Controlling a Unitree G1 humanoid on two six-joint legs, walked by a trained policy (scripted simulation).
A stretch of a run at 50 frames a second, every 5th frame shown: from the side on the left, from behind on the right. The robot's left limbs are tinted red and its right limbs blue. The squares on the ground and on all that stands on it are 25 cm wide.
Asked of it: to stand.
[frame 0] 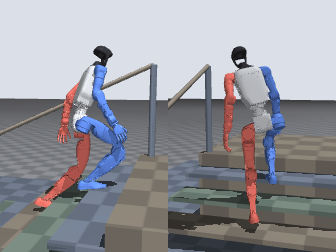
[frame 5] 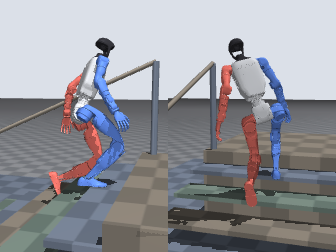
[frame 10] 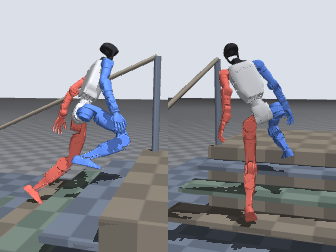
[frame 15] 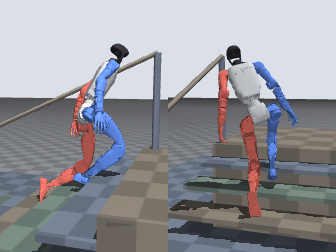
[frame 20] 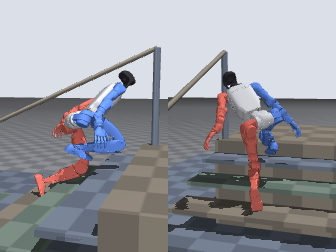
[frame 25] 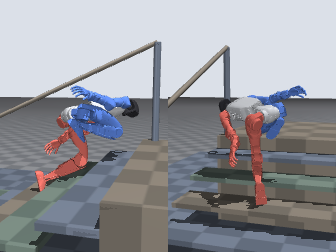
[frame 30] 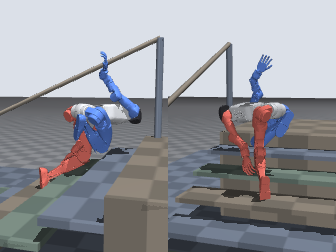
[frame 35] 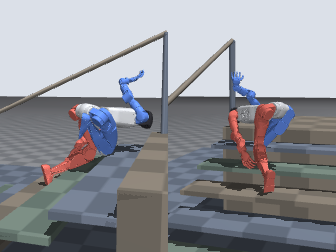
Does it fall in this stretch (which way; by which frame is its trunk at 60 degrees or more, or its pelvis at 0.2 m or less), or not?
yes: goes over forward and to its left; its trunk at 60 degrees or more by frame 25
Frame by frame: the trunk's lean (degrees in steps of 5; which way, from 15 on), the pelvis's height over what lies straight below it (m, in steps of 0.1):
0: 30 forward and to its left, 0.6
5: 30 forward and to its left, 0.7
10: 35 forward and to its left, 0.6
15: 35 forward and to its left, 0.6
20: 50 forward and to its left, 0.5
25: 90 forward and to its left, 0.5
30: 95 forward and to its left, 0.4
35: 95 forward and to its left, 0.4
